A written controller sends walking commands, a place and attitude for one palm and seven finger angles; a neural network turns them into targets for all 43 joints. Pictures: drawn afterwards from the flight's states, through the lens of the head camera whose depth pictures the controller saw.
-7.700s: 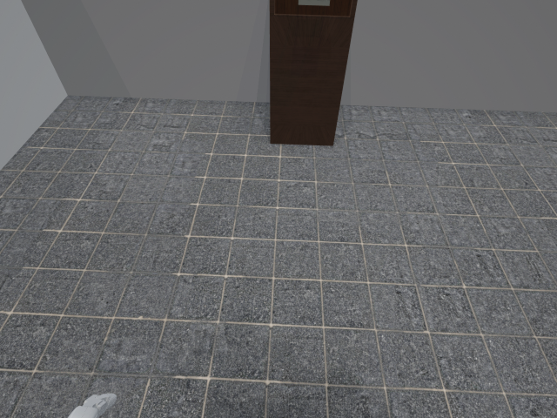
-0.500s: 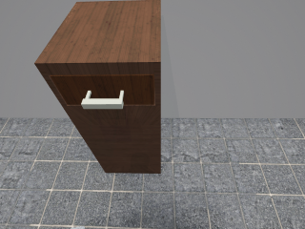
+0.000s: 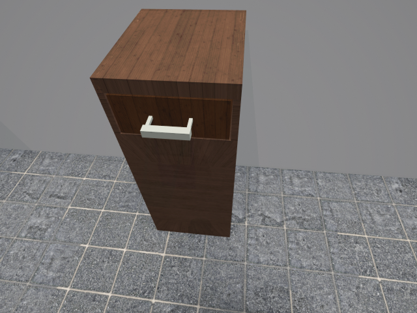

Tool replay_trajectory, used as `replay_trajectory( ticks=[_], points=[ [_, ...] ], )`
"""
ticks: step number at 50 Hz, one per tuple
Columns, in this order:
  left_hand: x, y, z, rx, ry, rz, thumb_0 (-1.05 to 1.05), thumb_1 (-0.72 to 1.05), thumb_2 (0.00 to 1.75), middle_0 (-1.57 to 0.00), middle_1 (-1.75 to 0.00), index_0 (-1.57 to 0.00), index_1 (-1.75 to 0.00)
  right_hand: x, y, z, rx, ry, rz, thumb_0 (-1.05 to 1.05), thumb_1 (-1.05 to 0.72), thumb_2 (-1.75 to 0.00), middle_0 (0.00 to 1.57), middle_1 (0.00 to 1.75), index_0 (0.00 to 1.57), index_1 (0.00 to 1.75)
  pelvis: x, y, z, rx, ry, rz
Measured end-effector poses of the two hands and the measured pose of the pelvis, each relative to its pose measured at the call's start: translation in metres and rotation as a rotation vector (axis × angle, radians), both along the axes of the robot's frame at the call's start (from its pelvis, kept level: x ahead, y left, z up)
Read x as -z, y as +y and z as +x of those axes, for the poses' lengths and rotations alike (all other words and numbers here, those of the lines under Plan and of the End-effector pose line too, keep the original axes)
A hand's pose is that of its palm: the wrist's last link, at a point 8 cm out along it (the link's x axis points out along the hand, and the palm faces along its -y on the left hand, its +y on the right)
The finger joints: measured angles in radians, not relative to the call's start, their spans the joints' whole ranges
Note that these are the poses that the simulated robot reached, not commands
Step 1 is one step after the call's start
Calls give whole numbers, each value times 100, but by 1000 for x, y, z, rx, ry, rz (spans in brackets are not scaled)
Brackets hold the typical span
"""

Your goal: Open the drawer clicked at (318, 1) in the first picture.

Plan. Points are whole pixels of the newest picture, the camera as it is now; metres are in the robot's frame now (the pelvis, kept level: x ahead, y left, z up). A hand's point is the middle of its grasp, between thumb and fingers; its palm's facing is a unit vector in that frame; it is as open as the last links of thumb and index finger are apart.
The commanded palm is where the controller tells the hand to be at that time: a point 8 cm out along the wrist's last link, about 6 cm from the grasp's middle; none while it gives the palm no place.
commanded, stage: come to a stop and stand still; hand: left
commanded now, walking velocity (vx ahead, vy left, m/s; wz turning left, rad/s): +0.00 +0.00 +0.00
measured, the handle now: (168, 126) +0.55 +0.18 +0.01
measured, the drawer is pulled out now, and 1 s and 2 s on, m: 0.00 0.00 0.00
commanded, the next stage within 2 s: look again from close up in 0.34 s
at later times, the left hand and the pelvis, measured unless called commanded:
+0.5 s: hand out of the picture +0.00 +0.19 -0.17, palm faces +0.00 -0.97 -0.23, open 7.3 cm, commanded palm none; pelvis -0.01 +0.02 +0.00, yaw -1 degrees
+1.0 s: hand out of the picture +0.00 +0.21 -0.18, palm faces -0.01 -0.98 -0.20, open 7.3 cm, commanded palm none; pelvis -0.01 +0.03 -0.01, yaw -2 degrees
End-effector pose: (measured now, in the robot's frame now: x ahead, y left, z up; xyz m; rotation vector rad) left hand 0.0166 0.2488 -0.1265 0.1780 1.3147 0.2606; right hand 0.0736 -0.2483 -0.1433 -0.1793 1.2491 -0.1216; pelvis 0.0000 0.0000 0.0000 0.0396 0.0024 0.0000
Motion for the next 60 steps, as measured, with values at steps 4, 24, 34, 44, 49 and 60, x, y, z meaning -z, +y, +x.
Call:
replay_trajectory(
  ticks=[4, 24, 34, 44, 49, 60],
  points=[
    [20, 18, -22, -20, 44, -36, 0, 91, 90, -20, -30, -20, -30, -3, 22, -21, 4, -10, -28, 0, -91, -90, 19, 30, 19, 30, 7, 17, -9, -3, -5, -33],
    [14, -10, -25, 61, 110, -51, 1, 93, 90, -20, -30, -20, -30, 17, 59, -102, 104, 200, 74, 0, -91, -90, 20, 30, 20, 30, 3, 20, -5, 20, 16, -36],
    [17, 3, -7, 90, 15, -45, 1, 93, 90, -20, -30, -20, -30, 18, 59, -93, 83, 108, 53, 1, -92, -90, 20, 30, 19, 30, 9, 27, -9, 23, -11, -40],
    [20, 9, -6, 101, 6, -63, 0, 92, 90, -20, -30, -20, -30, 13, 64, -97, 71, 104, 39, 1, -92, -90, 20, 30, 19, 30, 7, 32, -14, 32, -18, -35],
    [22, 9, -15, 93, 38, -77, 0, 92, 90, -20, -30, -20, -30, 11, 66, -102, 69, 131, 35, 0, -91, -90, 20, 30, 19, 30, 7, 34, -13, 32, -13, -35],
    [-86, 25, 99, 393, -516, 331, 2, 89, 88, -21, -32, -21, -32, -2, 45, -36, 62, -273, -32, 1, -92, -90, 20, 30, 20, 30, 13, 37, -19, 28, 36, -15]
  ],
)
